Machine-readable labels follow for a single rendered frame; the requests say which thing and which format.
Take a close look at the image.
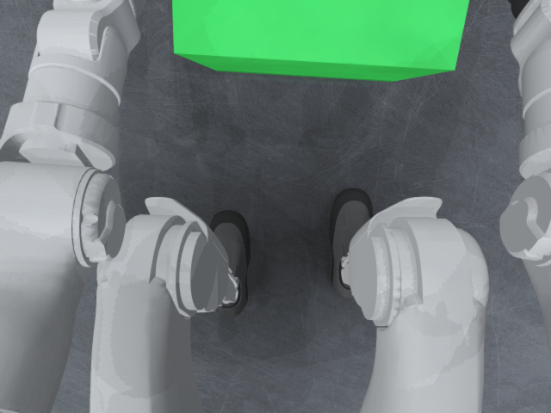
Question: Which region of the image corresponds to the right robot forearm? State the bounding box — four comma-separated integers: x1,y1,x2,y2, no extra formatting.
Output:
511,0,551,179

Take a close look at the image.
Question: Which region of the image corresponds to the left robot forearm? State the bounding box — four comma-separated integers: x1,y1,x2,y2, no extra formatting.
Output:
0,0,140,171

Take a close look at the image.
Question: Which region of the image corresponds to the robot right upper arm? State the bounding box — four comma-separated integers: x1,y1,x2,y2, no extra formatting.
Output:
499,170,551,359

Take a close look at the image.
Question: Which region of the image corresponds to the robot left shin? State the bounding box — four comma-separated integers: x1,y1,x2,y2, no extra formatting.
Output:
97,197,238,312

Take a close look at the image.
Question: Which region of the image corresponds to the left robot foot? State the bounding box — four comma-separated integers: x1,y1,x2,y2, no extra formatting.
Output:
210,210,251,317

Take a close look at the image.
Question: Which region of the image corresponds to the carton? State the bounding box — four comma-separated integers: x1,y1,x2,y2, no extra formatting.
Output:
172,0,469,82

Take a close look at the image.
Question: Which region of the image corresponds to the robot left upper arm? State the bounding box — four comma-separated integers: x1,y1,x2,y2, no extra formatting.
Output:
0,161,126,413

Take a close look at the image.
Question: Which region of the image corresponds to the right robot hand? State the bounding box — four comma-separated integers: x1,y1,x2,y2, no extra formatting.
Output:
508,0,529,19

